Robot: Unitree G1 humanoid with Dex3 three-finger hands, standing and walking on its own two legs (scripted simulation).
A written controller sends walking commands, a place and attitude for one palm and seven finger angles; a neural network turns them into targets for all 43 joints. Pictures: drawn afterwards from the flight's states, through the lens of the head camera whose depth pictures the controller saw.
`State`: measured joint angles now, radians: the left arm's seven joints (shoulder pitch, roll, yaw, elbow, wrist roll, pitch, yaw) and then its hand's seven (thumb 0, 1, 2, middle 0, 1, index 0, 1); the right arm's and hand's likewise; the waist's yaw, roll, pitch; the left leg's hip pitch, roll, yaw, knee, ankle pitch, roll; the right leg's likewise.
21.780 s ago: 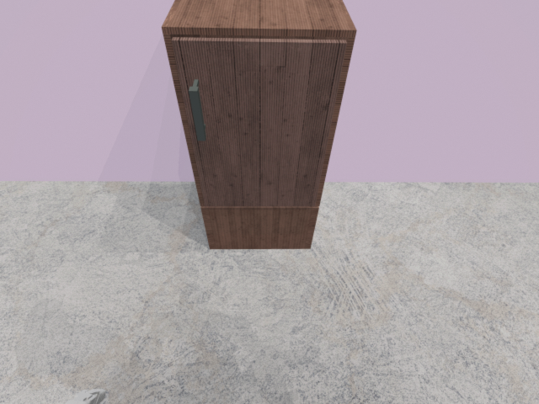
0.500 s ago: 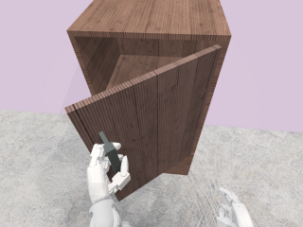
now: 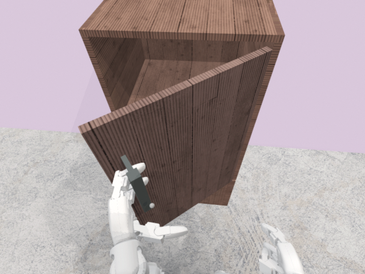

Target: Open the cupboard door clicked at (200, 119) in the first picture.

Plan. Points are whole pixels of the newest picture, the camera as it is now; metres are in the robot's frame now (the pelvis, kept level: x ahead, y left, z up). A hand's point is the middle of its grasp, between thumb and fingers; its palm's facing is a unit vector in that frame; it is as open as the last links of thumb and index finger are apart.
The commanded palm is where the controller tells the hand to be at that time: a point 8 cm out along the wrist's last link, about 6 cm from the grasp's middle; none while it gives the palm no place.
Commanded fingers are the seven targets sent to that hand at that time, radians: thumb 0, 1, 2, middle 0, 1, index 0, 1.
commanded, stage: open thumb and fingers to let go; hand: left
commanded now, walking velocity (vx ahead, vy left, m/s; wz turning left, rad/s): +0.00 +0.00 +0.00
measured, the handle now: (136, 185) +0.30 +0.11 +0.05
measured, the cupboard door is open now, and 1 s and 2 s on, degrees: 39 42 41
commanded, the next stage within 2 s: slide the hand sideways off the handle in 0.14 s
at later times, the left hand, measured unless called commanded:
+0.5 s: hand (146, 229) +0.21 +0.08 +0.06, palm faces -0.17 -0.98 +0.05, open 16.2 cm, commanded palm +0.19 +0.13 +0.05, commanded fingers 0.00 -0.50 0.30 -0.15 -0.30 -0.15 -0.30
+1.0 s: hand (121, 246) +0.18 +0.12 +0.05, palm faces -0.11 -0.99 +0.02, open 16.1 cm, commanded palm +0.15 +0.18 +0.05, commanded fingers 0.00 -0.50 0.30 -0.15 -0.30 -0.15 -0.30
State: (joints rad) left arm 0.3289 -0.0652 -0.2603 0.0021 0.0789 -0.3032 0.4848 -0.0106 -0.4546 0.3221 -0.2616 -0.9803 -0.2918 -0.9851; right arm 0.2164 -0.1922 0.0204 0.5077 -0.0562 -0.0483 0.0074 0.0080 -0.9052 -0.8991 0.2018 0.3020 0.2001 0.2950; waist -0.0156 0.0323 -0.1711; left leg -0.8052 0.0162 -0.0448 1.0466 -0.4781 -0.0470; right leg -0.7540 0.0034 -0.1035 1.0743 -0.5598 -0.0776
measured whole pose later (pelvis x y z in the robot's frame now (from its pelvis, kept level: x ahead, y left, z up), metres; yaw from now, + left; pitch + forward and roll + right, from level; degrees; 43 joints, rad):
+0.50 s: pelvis -0.01 +0.03 -0.01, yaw -1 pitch +13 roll -1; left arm 0.43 0.07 -0.30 -0.15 -0.04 -0.35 0.05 -0.02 -0.50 0.30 -0.17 -0.35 -0.16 -0.36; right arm 0.25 -0.22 0.01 0.40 -0.01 -0.05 0.02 0.01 -0.90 -0.90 0.20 0.30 0.20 0.30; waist -0.02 0.05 -0.14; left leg -0.86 0.01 -0.02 1.14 -0.51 0.00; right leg -0.80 -0.01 -0.07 1.13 -0.57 -0.03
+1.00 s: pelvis -0.01 +0.05 -0.02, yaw -2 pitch +14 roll -2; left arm 0.61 0.11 -0.24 -0.29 -0.03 -0.34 0.03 -0.02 -0.50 0.30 -0.17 -0.31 -0.20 -0.33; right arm 0.27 -0.21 0.03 0.34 0.00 -0.02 0.02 0.01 -0.90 -0.90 0.20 0.30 0.20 0.30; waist -0.02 0.04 -0.16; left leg -0.90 0.01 -0.01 1.19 -0.53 0.01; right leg -0.83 0.00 -0.06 1.16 -0.57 -0.02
